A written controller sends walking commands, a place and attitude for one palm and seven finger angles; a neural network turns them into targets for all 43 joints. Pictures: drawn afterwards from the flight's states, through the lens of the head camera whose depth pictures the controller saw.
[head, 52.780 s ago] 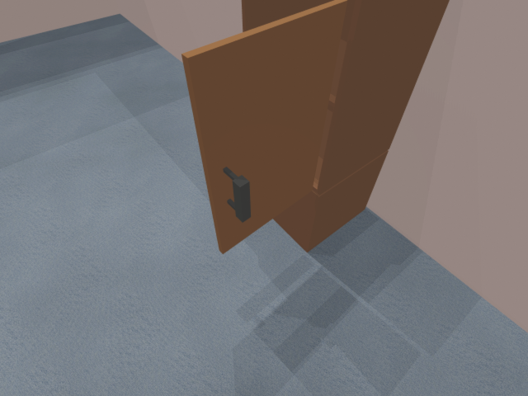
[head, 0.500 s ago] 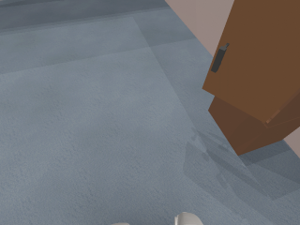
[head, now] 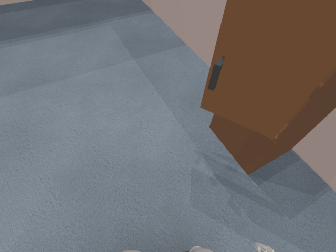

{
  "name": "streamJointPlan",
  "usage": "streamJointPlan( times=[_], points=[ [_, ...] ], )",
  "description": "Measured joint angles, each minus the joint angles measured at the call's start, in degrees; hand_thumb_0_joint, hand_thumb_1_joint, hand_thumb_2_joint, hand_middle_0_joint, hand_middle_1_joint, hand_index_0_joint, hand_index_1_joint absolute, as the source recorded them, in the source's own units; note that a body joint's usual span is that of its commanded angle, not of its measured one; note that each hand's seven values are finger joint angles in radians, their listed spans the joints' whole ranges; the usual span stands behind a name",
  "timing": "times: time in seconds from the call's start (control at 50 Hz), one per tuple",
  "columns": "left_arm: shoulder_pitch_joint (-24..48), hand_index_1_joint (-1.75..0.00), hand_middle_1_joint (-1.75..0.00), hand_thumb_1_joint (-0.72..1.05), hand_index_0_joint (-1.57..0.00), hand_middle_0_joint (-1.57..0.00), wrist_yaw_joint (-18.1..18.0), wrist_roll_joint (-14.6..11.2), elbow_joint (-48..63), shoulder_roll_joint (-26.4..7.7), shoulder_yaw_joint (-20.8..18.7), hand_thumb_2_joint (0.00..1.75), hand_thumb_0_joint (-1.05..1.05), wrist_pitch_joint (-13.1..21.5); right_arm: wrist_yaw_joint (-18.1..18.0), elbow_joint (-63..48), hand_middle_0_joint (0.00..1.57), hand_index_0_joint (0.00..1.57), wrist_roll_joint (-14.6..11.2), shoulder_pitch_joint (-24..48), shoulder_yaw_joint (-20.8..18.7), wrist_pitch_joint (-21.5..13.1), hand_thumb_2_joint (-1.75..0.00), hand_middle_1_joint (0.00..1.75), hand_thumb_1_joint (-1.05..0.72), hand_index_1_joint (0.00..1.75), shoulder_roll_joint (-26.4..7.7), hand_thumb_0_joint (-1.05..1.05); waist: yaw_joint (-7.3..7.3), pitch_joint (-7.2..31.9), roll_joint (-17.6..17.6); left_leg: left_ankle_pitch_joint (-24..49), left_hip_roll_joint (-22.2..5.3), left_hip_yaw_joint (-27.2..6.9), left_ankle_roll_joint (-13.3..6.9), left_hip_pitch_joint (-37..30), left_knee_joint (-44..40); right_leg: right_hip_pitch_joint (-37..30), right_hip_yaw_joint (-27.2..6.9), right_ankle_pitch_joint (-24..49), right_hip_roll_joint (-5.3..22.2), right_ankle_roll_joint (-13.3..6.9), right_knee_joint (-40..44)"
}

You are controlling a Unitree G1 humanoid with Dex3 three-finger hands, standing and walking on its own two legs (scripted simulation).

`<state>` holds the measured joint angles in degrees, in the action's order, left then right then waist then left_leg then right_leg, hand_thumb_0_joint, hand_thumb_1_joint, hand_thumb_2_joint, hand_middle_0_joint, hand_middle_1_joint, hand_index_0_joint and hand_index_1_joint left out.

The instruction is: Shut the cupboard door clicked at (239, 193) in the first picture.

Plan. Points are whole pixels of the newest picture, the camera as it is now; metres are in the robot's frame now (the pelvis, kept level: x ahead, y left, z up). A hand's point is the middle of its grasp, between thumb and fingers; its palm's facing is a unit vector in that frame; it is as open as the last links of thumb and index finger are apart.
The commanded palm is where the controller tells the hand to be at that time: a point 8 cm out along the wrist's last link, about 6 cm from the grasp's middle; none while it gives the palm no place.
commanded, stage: turn to face it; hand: left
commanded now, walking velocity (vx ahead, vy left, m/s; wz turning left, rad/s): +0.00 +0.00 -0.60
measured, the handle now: (217, 73) +0.78 -0.13 -0.07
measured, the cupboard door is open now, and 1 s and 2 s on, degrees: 32 32 32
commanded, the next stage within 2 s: take the last steps up to it in 0.62 s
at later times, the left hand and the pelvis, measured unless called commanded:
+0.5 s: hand (109, 233) +0.17 +0.17 -0.16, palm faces -0.25 -0.94 -0.24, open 7.4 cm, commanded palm none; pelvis +0.03 +0.00 +0.00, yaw -15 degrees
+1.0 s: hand (118, 234) +0.17 +0.15 -0.16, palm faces -0.36 -0.91 -0.21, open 7.4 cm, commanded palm none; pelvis +0.06 +0.00 +0.01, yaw -24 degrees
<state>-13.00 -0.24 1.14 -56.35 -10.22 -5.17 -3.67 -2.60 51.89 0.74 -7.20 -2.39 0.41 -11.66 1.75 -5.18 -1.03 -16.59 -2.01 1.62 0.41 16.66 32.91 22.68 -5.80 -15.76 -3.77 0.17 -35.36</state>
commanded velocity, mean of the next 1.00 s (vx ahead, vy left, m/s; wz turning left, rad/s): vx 0.09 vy -0.01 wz -0.29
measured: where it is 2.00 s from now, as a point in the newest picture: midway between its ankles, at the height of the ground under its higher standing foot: (186, 233)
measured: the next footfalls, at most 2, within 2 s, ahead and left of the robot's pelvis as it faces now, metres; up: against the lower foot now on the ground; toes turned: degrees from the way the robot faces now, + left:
right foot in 0.26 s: +0.05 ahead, -0.14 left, +0.00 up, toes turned -13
left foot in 0.56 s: +0.12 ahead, +0.11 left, +0.00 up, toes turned -13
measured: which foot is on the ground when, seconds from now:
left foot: down 0.00-0.26, up 0.28-0.54, down 0.56-0.90, up 0.92-1.00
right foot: up 0.00-0.24, down 0.26-0.56, up 0.58-0.88, down 0.90-1.00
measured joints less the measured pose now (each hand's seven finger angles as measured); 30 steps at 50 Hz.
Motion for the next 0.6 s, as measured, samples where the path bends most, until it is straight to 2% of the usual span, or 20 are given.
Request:
streamJointPlan(
  times=[0.04, 0.08, 0.1, 0.14, 0.22, 0.26, 0.28, 0.3, 0.34, 0.38, 0.42, 0.46, 0.54, 0.56, 0.6],
  points=[
    [1.0, -0.30, -0.30, 0.91, -0.20, -0.20, 0.6, 0.3, 0.3, -1.2, -0.3, 0.90, 0.00, -0.7, 0.0, -0.5, 0.20, 0.20, 0.7, -0.5, 0.4, -0.2, -0.90, 0.30, -0.91, 0.30, 0.3, 0.00, 0.07, -0.4, -0.5, -0.8, -0.5, 1.5, -0.4, -1.2, 0.1, 3.1, 1.7, -7.6, 0.3, 0.9, -10.9],
    [2.1, -0.30, -0.30, 0.91, -0.20, -0.20, 1.3, 0.3, 1.1, -2.3, -0.7, 0.90, 0.00, -0.8, 0.0, -0.7, 0.20, 0.20, 1.0, -1.4, 0.8, 0.0, -0.90, 0.30, -0.91, 0.30, 0.5, 0.00, 0.05, -0.7, -0.2, -1.0, -1.4, 2.5, -0.4, -2.9, -1.5, 5.3, 4.0, -10.0, 1.0, 1.8, -19.4],
    [2.6, -0.30, -0.30, 0.91, -0.20, -0.20, 1.5, 0.2, 1.7, -2.8, -0.8, 0.90, 0.00, -0.8, 0.1, -0.7, 0.20, 0.21, 1.2, -1.8, 0.9, 0.2, -0.90, 0.30, -0.91, 0.30, 0.4, 0.00, 0.09, -0.9, 0.2, -0.8, -2.0, 2.9, -0.3, -3.6, -2.3, 5.6, 5.1, -10.3, 1.6, 2.1, -20.9],
    [3.5, -0.30, -0.30, 0.91, -0.20, -0.20, 1.9, 0.1, 2.9, -3.4, -0.8, 0.90, 0.00, -0.6, 0.2, -0.5, 0.20, 0.21, 1.3, -2.4, 0.9, 0.6, -0.90, 0.30, -0.91, 0.30, 0.1, 0.00, 0.09, -1.2, 1.3, -0.8, -3.2, 3.9, 0.0, -4.6, -3.1, 4.6, 7.0, -9.7, 2.7, 2.3, -19.0],
    [4.4, -0.30, -0.30, 0.91, -0.19, -0.20, 2.3, 0.1, 4.6, -4.4, -0.5, 0.90, 0.00, -0.1, 0.8, -0.1, 0.20, 0.21, 1.2, -3.3, 0.5, 1.1, -0.90, 0.30, -0.91, 0.30, -0.9, 0.00, -0.41, -1.4, 3.2, -3.0, -5.7, 6.7, 1.1, -4.9, -0.9, -0.4, 9.2, -5.9, 3.8, 1.6, -8.3],
    [4.3, -0.30, -0.30, 0.91, -0.19, -0.20, 2.4, 0.1, 5.4, -5.2, -0.1, 0.90, 0.00, 0.7, 1.2, -0.2, 0.20, 0.21, 0.9, -4.3, 0.1, 1.3, -0.90, 0.30, -0.90, 0.30, -1.6, 0.01, -0.89, -0.9, 3.4, -5.5, -6.5, 7.9, 1.8, -3.6, 3.2, -4.6, 9.4, 2.0, 4.2, 0.5, 0.2],
    [4.2, -0.30, -0.30, 0.91, -0.19, -0.20, 2.1, 0.3, 5.7, -5.5, 0.0, 0.90, 0.00, 1.4, 1.3, -0.2, 0.20, 0.21, 0.6, -4.5, -0.1, 1.6, -0.90, 0.30, -0.90, 0.30, -1.9, 0.01, -0.83, -0.5, 3.2, -8.2, -6.3, 7.7, 2.2, -1.6, 8.0, -5.0, 8.7, 1.1, 4.3, -0.9, 1.6],
    [4.5, -0.30, -0.30, 0.91, -0.19, -0.20, 1.7, 0.2, 5.4, -5.1, 0.2, 0.90, 0.00, 2.0, 1.3, 0.1, 0.20, 0.21, 0.3, -4.1, -0.3, 2.1, -0.90, 0.30, -0.90, 0.30, -2.8, 0.01, -1.04, -0.9, 4.1, -11.7, -5.9, 5.5, 2.4, 0.7, 13.9, -4.2, 8.4, -0.6, 3.6, -1.3, 0.2],
    [4.7, -0.30, -0.30, 0.91, -0.19, -0.20, 0.8, 0.2, 5.4, -4.1, 0.8, 0.90, 0.00, 2.2, 0.8, 0.6, 0.20, 0.21, 0.1, -3.3, -0.7, 3.0, -0.90, 0.30, -0.91, 0.30, -3.9, 0.01, -1.76, -1.6, 5.3, -14.7, -4.0, 1.8, 2.6, 5.1, 24.6, -3.9, 7.7, -1.8, 3.0, -1.1, -0.6],
    [4.5, -0.30, -0.30, 0.91, -0.19, -0.20, 0.1, 0.2, 5.4, -3.3, 1.1, 0.90, 0.00, 1.8, 0.7, 0.8, 0.20, 0.21, 0.0, -3.0, -0.7, 3.1, -0.90, 0.30, -0.91, 0.30, -4.4, 0.01, -2.09, -1.7, 5.1, -13.8, -2.7, 0.9, 3.0, 7.9, 29.6, -4.4, 6.6, -1.0, 2.9, -0.6, 0.6],
    [4.3, -0.30, -0.30, 0.91, -0.20, -0.20, -0.2, 0.4, 5.3, -2.8, 1.4, 0.90, 0.00, 1.4, 0.8, 0.6, 0.20, 0.20, 0.0, -3.1, -0.6, 3.1, -0.90, 0.30, -0.91, 0.30, -4.2, 0.01, -2.31, -1.3, 4.1, -12.5, -2.1, 1.0, 3.1, 8.9, 28.2, -4.9, 5.5, -0.2, 3.2, -0.2, 1.9],
    [4.1, -0.30, -0.30, 0.90, -0.20, -0.20, -0.1, 0.6, 5.1, -2.4, 1.7, 0.90, 0.00, 1.0, 1.0, 0.4, 0.20, 0.20, 0.0, -3.4, -0.4, 2.9, -0.90, 0.30, -0.91, 0.30, -3.6, 0.01, -2.38, -0.8, 3.0, -11.1, -1.7, 1.3, 3.0, 8.3, 23.1, -5.1, 4.5, 0.3, 3.4, 0.2, 2.6],
    [3.7, -0.30, -0.30, 0.90, -0.20, -0.20, 0.3, 0.4, 4.7, -1.8, 1.7, 0.90, 0.00, 0.1, 1.2, -0.1, 0.20, 0.20, 0.0, -4.9, 0.2, 1.8, -0.90, 0.30, -0.91, 0.30, -2.4, 0.01, -2.54, 0.7, 1.3, -4.3, -1.1, 1.3, 2.2, 3.3, 6.7, -4.1, 2.8, -0.4, 3.2, 1.6, 1.2],
    [3.6, -0.30, -0.30, 0.90, -0.20, -0.20, 0.4, 0.2, 4.6, -1.7, 1.7, 0.90, 0.00, -0.2, 1.2, -0.1, 0.20, 0.20, 0.2, -5.5, 0.3, 1.3, -0.90, 0.30, -0.91, 0.30, -2.1, 0.01, -2.71, 1.2, 1.2, -3.0, -1.2, 1.1, 0.9, 2.7, 4.1, -3.3, 2.6, -1.4, 2.9, 1.4, -0.2],
    [4.0, -0.30, -0.30, 0.90, -0.20, -0.20, 0.6, 0.0, 4.0, -1.9, 1.4, 0.90, 0.00, -0.9, 1.0, 0.4, 0.20, 0.20, 0.9, -6.3, 0.9, 0.7, -0.90, 0.30, -0.91, 0.30, -0.9, 0.01, -2.72, 1.1, 0.0, -2.6, -1.1, 2.2, -1.1, 2.8, 5.0, -0.9, 2.1, -8.6, 2.6, 1.1, -7.4]
  ],
)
